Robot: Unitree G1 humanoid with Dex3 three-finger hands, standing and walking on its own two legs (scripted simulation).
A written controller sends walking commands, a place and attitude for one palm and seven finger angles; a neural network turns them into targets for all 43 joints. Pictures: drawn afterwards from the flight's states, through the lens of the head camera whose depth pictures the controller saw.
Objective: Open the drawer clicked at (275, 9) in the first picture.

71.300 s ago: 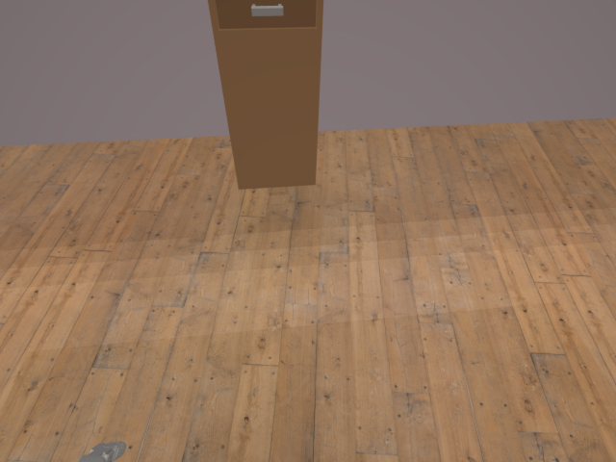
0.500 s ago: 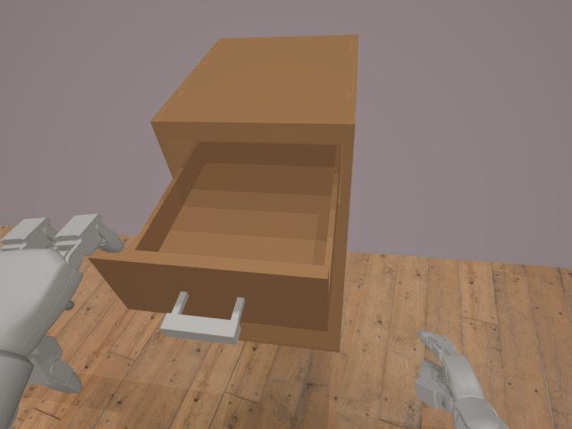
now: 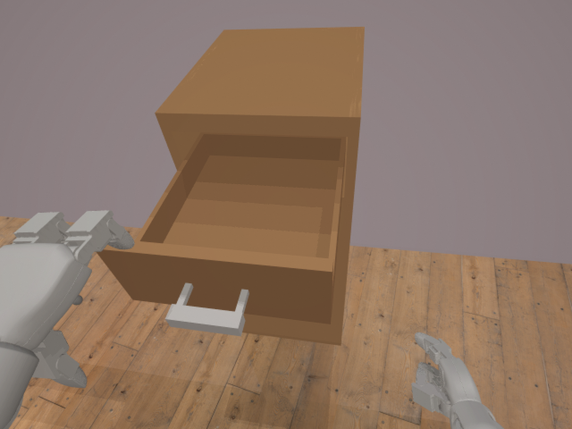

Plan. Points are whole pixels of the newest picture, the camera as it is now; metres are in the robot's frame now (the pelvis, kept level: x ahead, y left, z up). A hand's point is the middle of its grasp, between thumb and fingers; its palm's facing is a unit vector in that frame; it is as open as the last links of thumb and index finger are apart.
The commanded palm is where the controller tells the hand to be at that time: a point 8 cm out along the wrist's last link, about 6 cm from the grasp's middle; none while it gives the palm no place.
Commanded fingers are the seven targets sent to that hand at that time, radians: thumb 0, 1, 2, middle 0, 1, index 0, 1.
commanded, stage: draw the hand back to the body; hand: left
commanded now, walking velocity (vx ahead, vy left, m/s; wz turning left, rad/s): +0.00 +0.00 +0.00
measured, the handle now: (210, 306) +0.26 +0.17 +0.05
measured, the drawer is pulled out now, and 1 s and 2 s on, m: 0.29 0.29 0.29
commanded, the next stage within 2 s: step back with the hand held close in 1.32 s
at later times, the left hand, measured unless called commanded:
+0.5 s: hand (108, 266) +0.21 +0.22 +0.20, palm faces +0.37 -0.77 -0.52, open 13.5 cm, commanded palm +0.15 +0.26 +0.24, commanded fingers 0.00 -0.15 0.45 -0.28 -0.98 -0.28 -0.98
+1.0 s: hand (125, 236) +0.23 +0.21 +0.22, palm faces +0.40 -0.80 -0.45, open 9.6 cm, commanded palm +0.18 +0.25 +0.24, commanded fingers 0.00 0.73 0.82 -0.21 -0.41 -0.21 -0.41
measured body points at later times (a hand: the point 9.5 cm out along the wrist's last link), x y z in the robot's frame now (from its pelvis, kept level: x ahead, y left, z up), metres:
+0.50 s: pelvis +0.02 -0.01 +0.00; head +0.02 -0.02 +0.45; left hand +0.18 +0.26 +0.23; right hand +0.23 -0.20 -0.07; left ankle +0.06 +0.12 -0.73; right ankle -0.04 -0.13 -0.73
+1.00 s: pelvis +0.04 -0.02 +0.01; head +0.03 -0.05 +0.46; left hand +0.20 +0.25 +0.24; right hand +0.23 -0.24 -0.08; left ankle +0.06 +0.12 -0.73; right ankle -0.04 -0.13 -0.73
